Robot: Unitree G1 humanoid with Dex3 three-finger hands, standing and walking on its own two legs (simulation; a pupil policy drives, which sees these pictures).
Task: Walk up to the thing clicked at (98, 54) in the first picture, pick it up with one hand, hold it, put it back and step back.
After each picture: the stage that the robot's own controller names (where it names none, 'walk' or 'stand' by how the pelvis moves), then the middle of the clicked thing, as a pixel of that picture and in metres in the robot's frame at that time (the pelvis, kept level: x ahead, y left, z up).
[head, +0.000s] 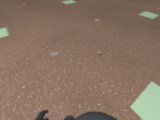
stand; (98, 54) +1.39 -0.22 -0.72
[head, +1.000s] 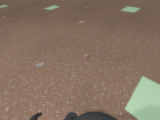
walk; (86, 56) +1.27 +0.14 -0.70
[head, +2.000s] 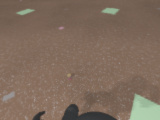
walk; (69, 76) +0.74 +0.35 -0.71
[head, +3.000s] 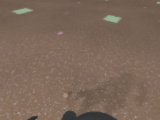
walk; (65, 96) +0.43 +0.27 -0.70
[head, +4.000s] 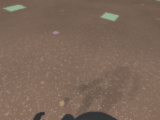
stand; (62, 104) +0.30 +0.27 -0.71
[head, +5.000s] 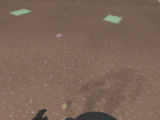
stand; (64, 107) +0.30 +0.25 -0.72
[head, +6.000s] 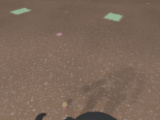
stand; (65, 105) +0.30 +0.26 -0.73
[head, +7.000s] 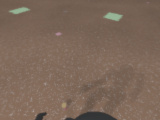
stand; (64, 106) +0.29 +0.26 -0.73
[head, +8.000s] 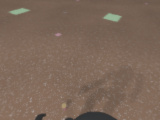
stand; (64, 106) +0.29 +0.26 -0.73
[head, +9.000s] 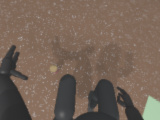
go down; (54, 69) +0.36 +0.28 -0.38
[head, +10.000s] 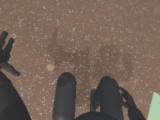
go down; (51, 67) +0.36 +0.29 -0.31
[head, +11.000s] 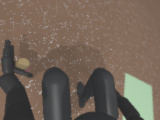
close in; (23, 65) +0.35 +0.32 -0.22
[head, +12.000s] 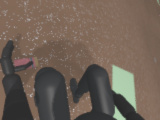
close; (26, 63) +0.38 +0.24 -0.24
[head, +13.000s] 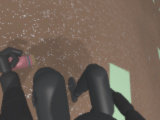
lift; (22, 61) +0.38 +0.25 -0.25
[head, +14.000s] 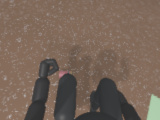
lift; (65, 74) +0.36 +0.18 -0.35
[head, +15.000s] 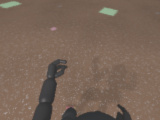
close; (70, 109) +0.25 +0.14 -0.68
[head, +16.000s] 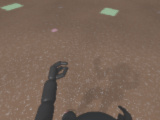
go down; (70, 114) +0.20 +0.16 -0.71
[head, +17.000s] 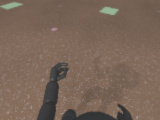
stand; (70, 114) +0.19 +0.15 -0.70
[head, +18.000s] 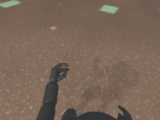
hold; (70, 113) +0.20 +0.15 -0.70
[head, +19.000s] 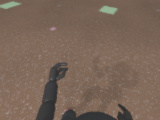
stand; (70, 111) +0.21 +0.15 -0.70
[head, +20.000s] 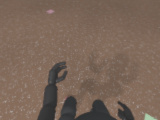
stand; (70, 99) +0.24 +0.15 -0.63
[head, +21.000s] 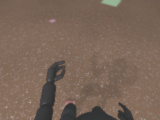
stand; (70, 103) +0.26 +0.15 -0.67
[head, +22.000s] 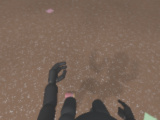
stand; (70, 95) +0.28 +0.16 -0.63
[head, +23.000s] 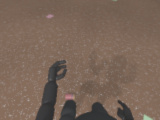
stand; (70, 96) +0.31 +0.15 -0.65
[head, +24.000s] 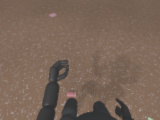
stand; (71, 94) +0.32 +0.16 -0.63
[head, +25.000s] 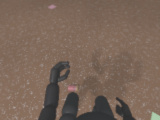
stand; (72, 88) +0.35 +0.16 -0.59
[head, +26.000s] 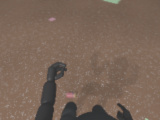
hold; (71, 95) +0.34 +0.16 -0.66
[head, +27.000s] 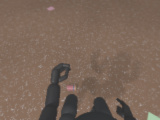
stand; (71, 87) +0.36 +0.17 -0.60
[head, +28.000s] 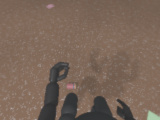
close; (71, 86) +0.37 +0.16 -0.60
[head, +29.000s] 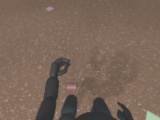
close; (71, 87) +0.38 +0.16 -0.61
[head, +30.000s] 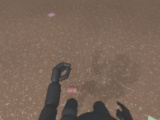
stand; (72, 90) +0.37 +0.16 -0.63
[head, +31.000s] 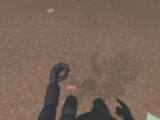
close; (71, 86) +0.39 +0.17 -0.61
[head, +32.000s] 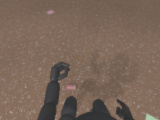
close; (71, 87) +0.40 +0.17 -0.62
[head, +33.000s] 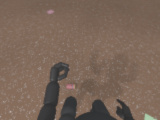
hold; (70, 86) +0.41 +0.16 -0.62
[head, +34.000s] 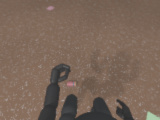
close; (71, 83) +0.41 +0.17 -0.61
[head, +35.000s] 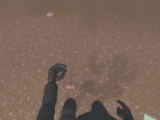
close; (70, 86) +0.42 +0.17 -0.63
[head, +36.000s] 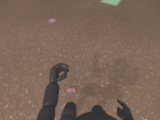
close; (71, 90) +0.42 +0.17 -0.66
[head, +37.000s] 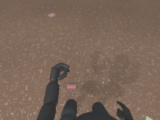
close; (71, 86) +0.42 +0.17 -0.64
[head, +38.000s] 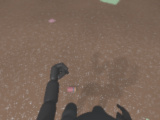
hold; (71, 89) +0.43 +0.16 -0.66
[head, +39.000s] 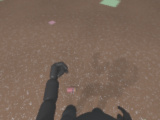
hold; (71, 89) +0.43 +0.17 -0.68
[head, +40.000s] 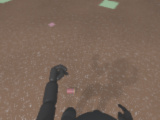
stand; (71, 90) +0.43 +0.17 -0.70
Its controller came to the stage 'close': yes
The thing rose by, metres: 0.01
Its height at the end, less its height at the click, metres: -0.02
